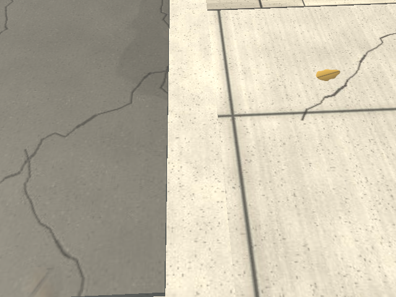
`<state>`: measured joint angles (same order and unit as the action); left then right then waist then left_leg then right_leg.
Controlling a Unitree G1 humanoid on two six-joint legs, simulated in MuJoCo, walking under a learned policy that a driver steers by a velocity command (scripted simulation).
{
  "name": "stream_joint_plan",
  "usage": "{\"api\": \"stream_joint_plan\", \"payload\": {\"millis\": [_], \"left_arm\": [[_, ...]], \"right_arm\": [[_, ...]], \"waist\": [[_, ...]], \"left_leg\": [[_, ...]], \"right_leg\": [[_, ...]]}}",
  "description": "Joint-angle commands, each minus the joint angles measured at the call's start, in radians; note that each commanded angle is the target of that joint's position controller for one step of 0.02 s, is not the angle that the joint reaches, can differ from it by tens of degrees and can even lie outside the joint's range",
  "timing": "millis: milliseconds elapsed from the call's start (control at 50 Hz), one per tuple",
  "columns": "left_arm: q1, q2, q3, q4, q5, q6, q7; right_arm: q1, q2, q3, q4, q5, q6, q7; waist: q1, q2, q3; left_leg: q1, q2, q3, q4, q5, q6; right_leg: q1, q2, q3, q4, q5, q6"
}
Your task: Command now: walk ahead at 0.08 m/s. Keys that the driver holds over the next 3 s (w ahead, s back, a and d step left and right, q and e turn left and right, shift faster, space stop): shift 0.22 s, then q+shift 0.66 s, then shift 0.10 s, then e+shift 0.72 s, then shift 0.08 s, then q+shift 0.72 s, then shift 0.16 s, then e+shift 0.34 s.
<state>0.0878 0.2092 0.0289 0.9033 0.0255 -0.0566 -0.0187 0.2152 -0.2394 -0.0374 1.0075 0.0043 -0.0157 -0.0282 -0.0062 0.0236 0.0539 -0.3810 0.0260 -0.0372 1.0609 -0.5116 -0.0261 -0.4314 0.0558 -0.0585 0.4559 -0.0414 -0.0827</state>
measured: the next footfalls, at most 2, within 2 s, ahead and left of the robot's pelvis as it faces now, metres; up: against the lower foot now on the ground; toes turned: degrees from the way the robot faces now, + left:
left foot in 0.14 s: +0.09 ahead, +0.15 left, +0.00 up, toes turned +0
left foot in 0.78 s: +0.08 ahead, +0.19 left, +0.00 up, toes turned +29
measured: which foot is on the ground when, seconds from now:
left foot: up 0.00-0.12, down 0.14-0.46, up 0.48-0.76, down 0.78-1.00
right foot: down 0.00-0.78, up 0.80-1.00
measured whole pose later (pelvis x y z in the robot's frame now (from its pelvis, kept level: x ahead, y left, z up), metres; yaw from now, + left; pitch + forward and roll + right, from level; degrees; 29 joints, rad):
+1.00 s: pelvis +0.07 +0.09 +0.02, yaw +33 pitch +3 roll -3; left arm 0.02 0.32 0.11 0.82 0.01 0.00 0.05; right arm 0.20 -0.30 -0.10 0.70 0.01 0.01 -0.03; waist 0.00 -0.03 0.05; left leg -0.33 -0.05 -0.06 0.48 -0.20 0.07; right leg -0.63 -0.03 0.03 1.11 -0.31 0.05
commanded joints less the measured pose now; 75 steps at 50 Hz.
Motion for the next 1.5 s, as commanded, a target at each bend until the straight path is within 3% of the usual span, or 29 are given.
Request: {"api": "stream_joint_plan", "payload": {"millis": [20,80,140,180,220,300,380,440,480,500,540,600,660,760,780,800,820,840,860,900,1080,1180,1260,1380,1420,1440,1460,1480,1500], "left_arm": [[-0.053,0.114,0.023,-0.051,0.018,-0.002,0.014],[-0.046,0.137,0.029,-0.042,-0.010,0.011,0.031],[-0.023,0.104,0.021,-0.019,-0.025,0.028,0.041],[0.028,0.099,0.027,-0.010,-0.026,0.035,0.049],[0.053,0.081,0.025,0.009,-0.015,0.034,0.056],[0.044,0.150,0.053,0.003,-0.007,0.037,0.081],[0.022,0.129,0.064,-0.031,-0.017,0.040,0.086],[0.105,0.156,0.080,-0.035,-0.014,0.036,0.079],[0.197,0.217,0.093,-0.022,-0.007,0.042,0.092],[0.147,0.172,0.072,-0.059,-0.001,0.036,0.099],[0.013,0.179,0.068,-0.106,-0.004,0.028,0.108],[-0.026,0.212,0.077,-0.099,0.004,0.037,0.110],[-0.034,0.238,0.084,-0.099,-0.004,0.049,0.099],[-0.045,0.239,0.093,-0.092,-0.054,0.062,0.053],[0.006,0.199,0.089,-0.066,-0.052,0.069,0.042],[-0.015,0.153,0.078,-0.100,-0.013,0.073,0.036],[-0.112,0.137,0.074,-0.173,0.010,0.061,0.045],[-0.175,0.172,0.082,-0.188,-0.008,0.055,0.051],[-0.180,0.175,0.084,-0.193,-0.026,0.046,0.060],[-0.105,0.208,0.096,-0.153,-0.013,0.043,0.079],[-0.020,0.126,0.056,-0.092,-0.022,0.057,0.046],[-0.066,0.221,0.071,-0.142,-0.048,0.051,0.027],[-0.026,0.188,0.067,-0.161,-0.053,0.051,0.009],[0.023,0.167,0.064,-0.182,-0.068,0.065,-0.023],[0.102,0.179,0.077,-0.171,-0.064,0.066,-0.028],[0.169,0.240,0.103,-0.166,-0.056,0.065,-0.012],[0.210,0.396,0.138,-0.183,-0.041,0.059,0.008],[0.223,0.389,0.129,-0.213,-0.010,0.044,-0.002],[0.182,0.352,0.121,-0.227,-0.012,0.032,-0.005]], "right_arm": [[0.148,-0.038,-0.012,0.009,-0.008,0.027,-0.026],[0.150,-0.050,-0.016,0.024,-0.014,0.037,-0.021],[0.125,-0.051,-0.015,0.024,-0.046,0.043,-0.010],[0.064,-0.121,-0.026,0.019,-0.028,0.031,-0.016],[-0.003,-0.077,-0.015,0.017,-0.025,0.004,-0.017],[-0.067,-0.160,-0.044,-0.055,0.002,-0.014,-0.013],[0.006,-0.186,-0.076,-0.103,0.008,0.000,-0.024],[-0.044,-0.159,-0.082,-0.174,0.016,0.011,-0.035],[-0.040,-0.070,-0.060,-0.221,0.025,0.020,-0.029],[-0.028,-0.136,-0.084,-0.214,0.016,0.021,-0.016],[-0.032,-0.125,-0.091,-0.214,0.026,0.044,-0.008],[-0.059,-0.076,-0.074,-0.245,0.025,0.068,0.001],[-0.095,-0.074,-0.066,-0.296,0.025,0.063,0.028],[-0.013,-0.134,-0.101,-0.314,0.026,0.088,0.046],[0.051,-0.182,-0.125,-0.295,0.015,0.086,0.033],[0.101,-0.340,-0.165,-0.307,0.003,0.078,0.014],[0.068,-0.379,-0.154,-0.347,-0.034,0.043,0.024],[0.060,-0.346,-0.152,-0.349,-0.036,0.011,0.038],[0.029,-0.327,-0.145,-0.351,-0.016,-0.007,0.034],[-0.092,-0.247,-0.117,-0.381,0.019,0.003,0.012],[-0.085,-0.090,-0.034,-0.361,-0.034,-0.006,-0.010],[-0.065,-0.211,-0.061,-0.318,-0.036,0.001,-0.003],[-0.064,-0.191,-0.065,-0.325,-0.021,0.023,-0.025],[-0.122,-0.202,-0.082,-0.357,-0.005,0.042,-0.026],[-0.138,-0.201,-0.086,-0.355,0.016,0.042,-0.027],[-0.099,-0.184,-0.086,-0.346,0.010,0.032,-0.021],[-0.148,-0.099,-0.061,-0.407,-0.047,0.021,-0.014],[-0.216,-0.114,-0.059,-0.440,-0.046,0.000,-0.006],[-0.213,-0.153,-0.067,-0.434,-0.019,-0.009,0.003]], "waist": [[-0.048,-0.135,-0.140],[-0.060,-0.136,-0.178],[-0.067,-0.104,-0.089],[0.004,0.072,0.002],[0.037,0.154,0.000],[0.033,0.093,-0.002],[-0.010,0.099,-0.040],[0.032,0.004,-0.115],[0.062,-0.341,-0.222],[0.035,-0.242,-0.236],[-0.010,-0.101,-0.163],[-0.002,-0.139,-0.091],[0.005,-0.135,-0.129],[-0.051,-0.134,-0.160],[-0.067,-0.031,-0.144],[-0.055,0.303,-0.085],[-0.036,0.285,-0.164],[-0.069,0.145,-0.203],[-0.039,0.110,-0.164],[0.027,0.077,-0.154],[0.006,0.093,-0.170],[-0.046,0.100,-0.042],[-0.038,0.062,-0.086],[-0.004,0.091,-0.144],[0.049,0.094,-0.168],[0.073,0.002,-0.202],[0.045,-0.303,-0.224],[0.090,-0.269,-0.308],[0.077,-0.146,-0.276]], "left_leg": [[0.106,0.030,0.010,-0.186,0.017,-0.003],[0.220,0.016,0.038,-0.374,0.220,0.017],[0.269,0.025,0.034,-0.531,0.269,0.067],[-0.007,0.080,-0.058,-0.703,-0.068,0.109],[-0.117,0.083,-0.075,-0.796,-0.111,0.077],[-0.083,0.097,-0.163,-0.751,0.167,0.117],[0.040,0.134,-0.299,-0.665,0.420,0.195],[-0.129,0.066,-0.280,-0.522,0.416,0.148],[-0.359,-0.076,-0.004,-0.100,-0.080,0.024],[-0.377,0.010,-0.024,0.105,-0.124,0.005],[-0.328,0.072,-0.025,0.160,0.001,-0.007],[-0.242,0.078,0.059,0.039,0.117,-0.032],[-0.117,0.073,0.108,-0.176,0.169,-0.007],[0.097,0.012,0.176,-0.465,0.292,0.084],[0.208,0.005,0.098,-0.574,0.394,0.131],[0.353,0.243,-0.294,-0.670,0.843,0.239],[0.371,0.335,-0.570,-0.691,0.823,0.407],[0.387,0.320,-0.513,-0.729,0.664,0.396],[0.367,0.271,-0.455,-0.745,0.566,0.340],[0.288,0.221,-0.353,-0.728,0.497,0.254],[0.200,0.152,-0.155,-0.763,0.469,0.220],[0.223,0.221,-0.180,-0.770,0.454,0.269],[0.397,0.304,-0.190,-0.687,0.801,0.296],[0.396,0.282,-0.031,-0.605,0.948,0.239],[0.328,0.236,0.061,-0.481,0.894,0.164],[0.178,0.170,0.129,-0.302,0.742,0.079],[-0.185,0.015,0.167,0.006,0.052,-0.021],[-0.346,-0.095,-0.014,0.180,-0.216,-0.037],[-0.385,-0.058,-0.074,0.232,-0.164,-0.031]], "right_leg": [[0.013,-0.233,0.239,-0.235,-0.075,-0.141],[-0.012,-0.233,0.236,-0.258,-0.343,-0.117],[-0.106,-0.180,0.198,-0.256,-0.595,-0.005],[0.066,-0.077,0.081,-0.141,-0.430,0.061],[0.244,-0.066,0.057,-0.042,-0.232,0.064],[0.240,-0.064,0.017,0.033,-0.175,0.041],[0.116,-0.047,0.017,0.125,-0.129,0.043],[0.322,-0.135,0.104,0.057,-0.052,-0.004],[0.555,-0.512,0.428,-0.157,0.107,-0.177],[0.525,-0.564,0.430,-0.159,0.146,-0.212],[0.375,-0.468,0.234,-0.178,0.037,-0.150],[0.257,-0.379,0.005,-0.201,0.027,-0.109],[0.270,-0.388,-0.087,-0.165,0.101,-0.106],[0.282,-0.421,-0.151,-0.006,-0.033,0.000],[0.190,-0.357,-0.198,0.160,-0.151,0.062],[-0.141,-0.227,-0.259,0.530,-0.565,0.159],[-0.345,-0.099,-0.021,0.750,-0.685,0.189],[-0.393,-0.097,0.080,0.807,-0.609,0.163],[-0.410,-0.099,0.114,0.779,-0.497,0.130],[-0.356,-0.126,0.149,0.717,-0.347,0.116],[-0.074,-0.161,0.116,0.391,-0.139,0.156],[-0.097,-0.129,0.069,0.339,-0.309,0.136],[-0.187,-0.143,0.071,0.408,-0.415,0.137],[-0.031,-0.093,-0.027,0.242,-0.345,0.106],[0.136,-0.048,-0.057,0.039,-0.164,0.059],[0.326,-0.084,0.069,-0.042,0.050,0.000],[0.554,-0.357,0.493,-0.034,0.569,-0.149],[0.611,-0.461,0.666,-0.046,0.697,-0.330],[0.604,-0.425,0.584,-0.050,0.636,-0.312]]}}
Over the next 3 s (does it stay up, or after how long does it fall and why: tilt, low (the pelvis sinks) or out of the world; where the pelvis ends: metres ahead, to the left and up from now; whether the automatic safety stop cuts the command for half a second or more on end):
stays up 0.24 0.12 0.01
